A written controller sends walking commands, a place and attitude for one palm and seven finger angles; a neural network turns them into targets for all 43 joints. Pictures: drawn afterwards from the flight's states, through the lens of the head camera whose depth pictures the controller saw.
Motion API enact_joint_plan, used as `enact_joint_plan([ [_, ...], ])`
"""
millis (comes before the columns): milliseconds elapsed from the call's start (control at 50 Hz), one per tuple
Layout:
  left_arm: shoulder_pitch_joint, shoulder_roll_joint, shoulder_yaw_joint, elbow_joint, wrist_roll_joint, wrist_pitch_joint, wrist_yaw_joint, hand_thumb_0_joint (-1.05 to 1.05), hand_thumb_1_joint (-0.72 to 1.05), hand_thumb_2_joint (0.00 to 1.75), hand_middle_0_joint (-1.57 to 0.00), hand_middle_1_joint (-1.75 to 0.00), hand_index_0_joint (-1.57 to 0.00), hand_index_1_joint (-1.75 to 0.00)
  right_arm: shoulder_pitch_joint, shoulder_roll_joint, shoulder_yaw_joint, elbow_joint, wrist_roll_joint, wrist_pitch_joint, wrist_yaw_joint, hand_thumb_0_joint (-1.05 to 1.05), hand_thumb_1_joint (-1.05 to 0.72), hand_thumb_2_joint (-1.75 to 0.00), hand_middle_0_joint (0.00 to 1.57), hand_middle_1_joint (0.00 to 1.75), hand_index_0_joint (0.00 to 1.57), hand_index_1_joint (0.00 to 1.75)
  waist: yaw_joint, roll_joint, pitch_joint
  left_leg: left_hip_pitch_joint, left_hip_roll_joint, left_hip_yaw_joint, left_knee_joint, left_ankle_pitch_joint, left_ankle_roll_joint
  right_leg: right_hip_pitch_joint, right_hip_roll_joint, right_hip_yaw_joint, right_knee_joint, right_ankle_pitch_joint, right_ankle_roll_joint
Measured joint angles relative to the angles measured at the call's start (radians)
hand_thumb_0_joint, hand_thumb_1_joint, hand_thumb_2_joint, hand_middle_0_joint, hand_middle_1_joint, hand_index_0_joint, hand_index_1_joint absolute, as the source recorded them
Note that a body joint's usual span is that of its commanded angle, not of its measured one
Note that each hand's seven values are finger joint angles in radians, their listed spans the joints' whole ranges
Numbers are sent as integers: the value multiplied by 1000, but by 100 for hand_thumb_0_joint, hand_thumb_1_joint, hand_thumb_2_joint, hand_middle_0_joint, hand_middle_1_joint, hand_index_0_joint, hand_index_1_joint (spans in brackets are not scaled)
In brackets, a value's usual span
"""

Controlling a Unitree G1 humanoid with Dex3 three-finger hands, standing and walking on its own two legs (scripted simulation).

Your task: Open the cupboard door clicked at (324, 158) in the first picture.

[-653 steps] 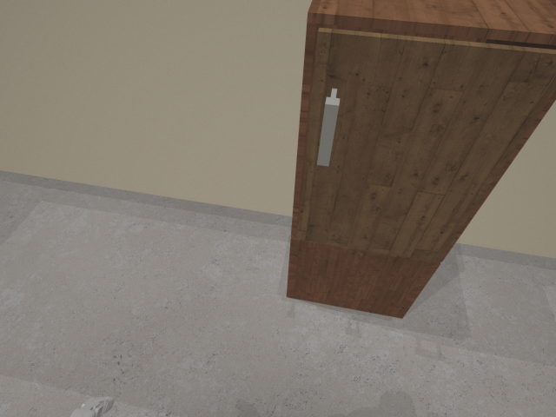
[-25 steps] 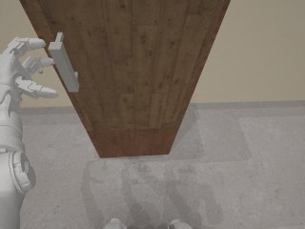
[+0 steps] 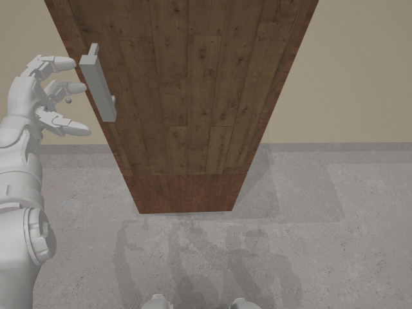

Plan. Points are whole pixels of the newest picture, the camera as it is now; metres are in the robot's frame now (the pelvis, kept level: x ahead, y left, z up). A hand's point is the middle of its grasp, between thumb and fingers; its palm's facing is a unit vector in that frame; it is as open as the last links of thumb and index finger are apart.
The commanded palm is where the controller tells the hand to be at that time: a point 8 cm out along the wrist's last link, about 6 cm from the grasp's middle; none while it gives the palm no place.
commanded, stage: move the hooked fingers beside the handle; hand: left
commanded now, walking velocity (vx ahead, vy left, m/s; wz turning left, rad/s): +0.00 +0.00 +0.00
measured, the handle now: (102, 84) +0.52 +0.19 +0.12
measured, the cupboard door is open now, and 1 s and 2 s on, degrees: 0 0 0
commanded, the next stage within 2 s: slide the fingers in behind the handle in 0.18 s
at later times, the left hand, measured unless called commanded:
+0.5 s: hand (74, 96) +0.47 +0.23 +0.13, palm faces +0.03 -1.00 +0.00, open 14.0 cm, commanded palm +0.45 +0.27 +0.12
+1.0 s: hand (78, 97) +0.47 +0.23 +0.13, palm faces +0.06 -1.00 -0.01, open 14.0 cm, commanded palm +0.46 +0.24 +0.12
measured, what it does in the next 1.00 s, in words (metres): stands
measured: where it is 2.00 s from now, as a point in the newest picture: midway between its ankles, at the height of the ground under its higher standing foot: outside the picture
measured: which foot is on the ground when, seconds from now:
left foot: down 0.00-1.00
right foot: down 0.00-1.00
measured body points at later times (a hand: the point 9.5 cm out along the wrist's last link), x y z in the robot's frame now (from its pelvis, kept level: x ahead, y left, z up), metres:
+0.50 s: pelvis +0.01 -0.01 +0.00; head +0.08 +0.01 +0.44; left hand +0.47 +0.29 +0.13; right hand +0.03 -0.28 -0.11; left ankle +0.02 +0.12 -0.70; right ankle +0.00 -0.14 -0.70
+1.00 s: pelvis +0.00 -0.01 +0.00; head +0.08 +0.01 +0.44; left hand +0.46 +0.28 +0.13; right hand +0.06 -0.27 -0.12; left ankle +0.02 +0.12 -0.70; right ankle +0.00 -0.14 -0.70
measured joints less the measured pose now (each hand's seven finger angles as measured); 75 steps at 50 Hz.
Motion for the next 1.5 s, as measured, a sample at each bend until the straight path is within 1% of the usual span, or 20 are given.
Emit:
enact_joint_plan([
  [80,-3,-8,13,3,9,-7,19,-2,-50,30,-30,-120,-30,-120,-3,0,3,-3,-2,-2,2,1,-91,-90,20,30,21,30,-6,-2,1,-4,1,5,2,0,0,-8,1,5,7,-1,0],
  [200,-14,17,36,13,34,-12,36,-2,-50,30,-30,-120,-30,-120,7,3,5,-6,-3,1,3,1,-91,-90,20,30,21,30,-19,-2,5,-15,6,6,7,-1,-3,-21,5,6,14,-2,-3],
  [300,-2,26,34,3,14,-17,21,-2,-50,30,-30,-120,-30,-120,29,1,1,4,0,8,3,1,-91,-90,20,30,21,30,-14,4,1,-8,9,8,3,-5,-5,-16,9,9,9,-3,-4],
  [360,-10,24,9,15,5,1,12,-2,-50,30,-30,-120,-30,-120,39,0,0,12,2,12,2,1,-91,-90,20,30,21,30,-10,7,-1,-4,8,4,0,-5,-5,-10,7,5,6,-5,-5],
  [400,-11,15,7,12,1,6,17,-2,-50,30,-30,-120,-30,-120,42,0,-2,15,1,11,2,1,-91,-90,20,30,21,30,-8,8,0,-3,6,1,-2,-5,-6,-7,6,2,4,-6,-6],
  [580,14,-38,-23,-39,-8,-6,75,-2,-50,30,-27,-120,-29,-120,32,4,-12,26,-3,5,12,1,-91,-90,20,30,20,30,8,7,-2,5,2,-8,-4,-5,-9,4,3,-7,4,-11,-9],
  [700,-16,-42,-52,-25,1,3,94,-2,-50,30,-26,-122,-29,-120,9,6,-11,27,-4,-5,11,1,-91,-90,20,30,20,30,12,6,0,-1,-3,-21,0,-3,-11,3,0,-20,7,-14,-11],
  [840,-31,-64,-90,-23,-12,1,119,-2,-50,30,-24,-122,-29,-120,-1,7,-11,35,-6,-17,17,1,-91,-90,20,30,20,30,25,7,1,-7,-10,-30,2,-1,-12,1,-7,-29,12,-17,-11],
  [1020,-53,-75,-119,-16,-15,2,137,-2,-50,30,-22,-124,-30,-120,0,11,-9,50,-10,-29,24,1,-91,-90,20,30,20,30,30,5,1,-16,-16,-41,9,0,-12,-2,-11,-40,17,-21,-12],
  [1200,-51,-108,-157,-30,-25,-3,173,-2,-50,30,-17,-123,-30,-120,10,13,-14,66,-12,-40,30,1,-91,-90,20,30,20,30,39,10,3,-13,-23,-47,13,-1,-9,6,-18,-46,19,-24,-9],
  [1260,-49,-122,-182,-39,-26,-5,189,-2,-50,30,-16,-123,-30,-120,12,15,-17,70,-13,-46,33,1,-91,-90,20,30,20,30,44,12,4,-11,-27,-50,14,0,-9,10,-21,-50,19,-25,-8],
  [1300,-50,-142,-207,-46,-22,-2,178,-2,-50,30,-16,-122,-30,-120,9,15,-16,75,-14,-50,36,1,-91,-90,20,30,20,30,44,13,5,-9,-29,-51,15,0,-8,12,-23,-51,20,-25,-8],
  [1340,-51,-172,-224,-52,-19,1,169,-2,-50,30,-19,-122,-29,-120,0,16,-15,77,-15,-52,38,1,-91,-90,20,30,20,30,40,13,4,-6,-29,-48,13,0,-7,14,-23,-48,19,-25,-7],
  [1360,-51,-190,-222,-52,-17,2,167,-2,-50,30,-20,-121,-29,-120,-5,17,-13,77,-15,-53,38,1,-91,-90,20,30,20,30,35,12,3,-3,-28,-45,12,-1,-7,15,-22,-44,19,-24,-6],
  [1400,-40,-213,-183,-50,-10,-5,199,-2,-50,30,-22,-124,-30,-120,-10,20,-13,69,-17,-54,37,1,-91,-90,20,30,20,30,29,11,-1,3,-25,-36,8,-1,-6,15,-21,-35,19,-23,-6],
  [1440,-25,-219,-149,-51,-1,-6,221,-2,-50,30,-24,-125,-30,-120,-13,23,-11,58,-19,-54,40,1,-91,-90,20,30,20,30,23,11,-5,9,-21,-26,4,0,-6,14,-18,-25,21,-21,-6],
  [1500,-9,-214,-135,-54,29,-23,253,-2,-50,30,-26,-124,-30,-120,-14,27,-10,41,-20,-54,46,1,-91,-90,20,30,20,30,14,13,-6,15,-16,-15,2,-1,-7,12,-14,-14,25,-21,-6],
])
